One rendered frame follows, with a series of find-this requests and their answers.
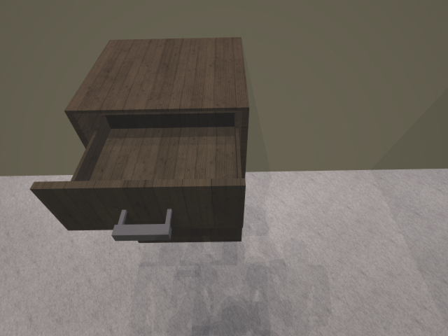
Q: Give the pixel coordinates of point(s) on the handle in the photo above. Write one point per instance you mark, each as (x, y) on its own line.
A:
(142, 232)

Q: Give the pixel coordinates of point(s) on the drawer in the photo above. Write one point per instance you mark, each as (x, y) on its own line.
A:
(147, 163)

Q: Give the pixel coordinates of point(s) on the cabinet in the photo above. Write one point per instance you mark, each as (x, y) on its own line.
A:
(167, 75)

